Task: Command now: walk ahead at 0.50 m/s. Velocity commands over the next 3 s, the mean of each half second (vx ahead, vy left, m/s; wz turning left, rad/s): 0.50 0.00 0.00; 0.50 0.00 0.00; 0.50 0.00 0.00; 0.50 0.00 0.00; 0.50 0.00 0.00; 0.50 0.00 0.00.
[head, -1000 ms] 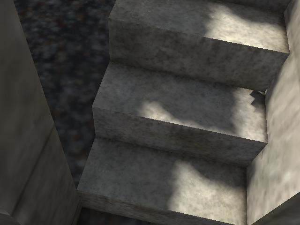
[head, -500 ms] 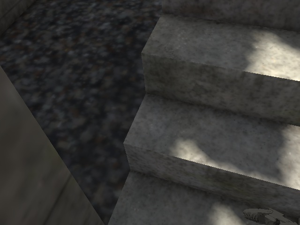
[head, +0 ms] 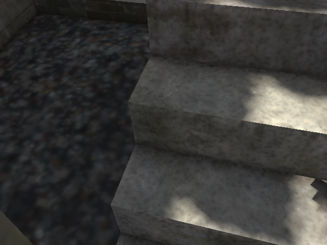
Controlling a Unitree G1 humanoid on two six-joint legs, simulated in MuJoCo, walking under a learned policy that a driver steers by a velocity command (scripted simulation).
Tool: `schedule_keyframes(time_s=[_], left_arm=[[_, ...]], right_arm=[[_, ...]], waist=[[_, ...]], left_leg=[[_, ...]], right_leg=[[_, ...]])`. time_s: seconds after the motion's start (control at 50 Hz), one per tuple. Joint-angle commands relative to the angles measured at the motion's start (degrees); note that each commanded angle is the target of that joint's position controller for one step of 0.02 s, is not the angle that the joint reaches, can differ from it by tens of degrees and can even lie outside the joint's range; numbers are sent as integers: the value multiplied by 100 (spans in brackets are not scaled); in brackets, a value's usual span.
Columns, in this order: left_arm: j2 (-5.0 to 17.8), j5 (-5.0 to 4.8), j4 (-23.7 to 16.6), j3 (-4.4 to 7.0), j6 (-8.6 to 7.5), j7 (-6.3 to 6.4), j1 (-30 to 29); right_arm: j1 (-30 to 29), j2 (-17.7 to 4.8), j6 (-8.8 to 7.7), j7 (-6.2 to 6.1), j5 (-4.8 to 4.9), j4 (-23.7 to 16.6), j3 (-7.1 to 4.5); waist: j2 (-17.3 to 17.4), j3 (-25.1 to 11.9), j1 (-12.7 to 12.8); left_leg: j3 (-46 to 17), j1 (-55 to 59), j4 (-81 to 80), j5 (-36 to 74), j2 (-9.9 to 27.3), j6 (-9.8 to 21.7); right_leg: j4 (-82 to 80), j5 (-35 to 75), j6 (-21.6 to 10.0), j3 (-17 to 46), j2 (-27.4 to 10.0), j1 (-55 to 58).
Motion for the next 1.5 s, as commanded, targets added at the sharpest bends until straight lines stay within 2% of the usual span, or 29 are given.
schedule_keyframes(time_s=[0.02,0.04,0.06,0.1,0.12,0.2,0.22,0.24,0.3,0.36,0.38,0.4,0.44,0.54,0.56,0.92,1.5], left_arm=[[391,6,-386,79,-160,-4,-134],[466,3,-460,117,-153,0,-209],[409,14,-517,94,-164,2,-314],[427,7,-537,102,-161,-13,-337],[384,94,-549,79,-165,-51,-411],[459,115,-568,94,-161,-104,-497],[482,116,-577,93,-149,-97,-551],[651,208,-525,123,-132,-133,-659],[592,195,-517,84,-129,-186,-777],[608,201,-488,61,-136,-204,-879],[543,194,-517,34,-136,-169,-955],[599,210,-527,20,-125,-146,-1063],[608,203,-515,2,-118,-133,-1086],[687,207,-448,-38,-114,-116,-1127],[715,184,-452,-44,-134,-86,-1136],[883,186,-151,-158,-165,-80,-1136],[1085,172,304,-267,-169,-71,-1101]], right_arm=[[-218,-280,-37,-15,-4,-414,-74],[-309,-232,-48,-39,61,-466,-42],[-388,-226,-48,-50,70,-500,-26],[-456,-244,-37,-62,62,-533,-26],[-493,-176,-46,-66,54,-489,37],[-651,-263,-60,-54,35,-544,45],[-672,-266,-57,-53,56,-580,43],[-575,-413,-65,10,-28,-556,67],[-681,-400,-80,51,-29,-638,105],[-687,-456,-96,49,-26,-677,131],[-724,-464,-81,46,-15,-705,122],[-755,-462,-72,28,9,-717,144],[-669,-459,-65,5,10,-700,167],[-647,-530,-72,-11,-11,-692,206],[-690,-536,-74,-14,-9,-686,195],[-650,-760,-117,-4,-37,-321,264],[-630,-1003,-130,5,-38,145,333]], waist=[[-448,-441,-102],[-390,-364,-52],[-372,-396,-59],[-277,-463,-35],[-322,-586,15],[-283,-603,38],[-349,-643,30],[-148,-594,36],[-187,-474,71],[-257,-492,72],[-331,-555,82],[-396,-516,42],[-330,-616,27],[-287,-619,33],[-300,-600,6],[-248,-605,-17],[-254,-535,-13]], left_leg=[[-557,274,-64,1332,586,-67],[-546,169,-43,1400,578,-59],[-571,217,-91,1477,612,-69],[-555,222,-86,1511,625,-99],[-547,306,-178,1458,703,-89],[-531,235,-164,1413,711,-115],[-513,245,-178,1406,719,-115],[-429,195,-73,1312,749,-119],[-460,155,-86,1253,780,-105],[-461,153,-59,1329,797,-102],[-451,159,-56,1335,809,-149],[-438,133,19,1263,795,-135],[-426,128,17,1141,797,-163],[-438,113,17,1147,823,-171],[-476,188,-45,1174,818,-153],[-494,379,-95,1524,898,-106],[-501,520,-223,1666,947,-68]], right_leg=[[-308,2680,-371,822,-801,330],[-292,2662,-329,841,-796,342],[-301,2782,-301,836,-818,324],[-251,3009,-274,845,-809,414],[-265,2952,-211,846,-826,436],[-251,2998,-172,861,-790,505],[-240,3116,-146,875,-785,546],[-172,2512,-164,835,-788,484],[-263,1970,-186,881,-750,250],[-240,2106,-182,899,-743,254],[-228,2201,-204,887,-733,299],[-166,2506,-236,945,-762,275],[-103,2684,-254,965,-807,358],[-89,2508,-259,986,-789,355],[-123,2373,-247,999,-789,270],[-130,2342,-247,1040,-756,277],[-214,2474,-248,1080,-778,378]])
Next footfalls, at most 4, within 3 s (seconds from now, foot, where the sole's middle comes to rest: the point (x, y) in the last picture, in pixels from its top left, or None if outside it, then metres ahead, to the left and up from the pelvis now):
none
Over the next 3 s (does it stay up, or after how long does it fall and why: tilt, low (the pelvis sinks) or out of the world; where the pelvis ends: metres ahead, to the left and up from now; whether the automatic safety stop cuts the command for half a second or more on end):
stays up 0.02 -0.02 0.00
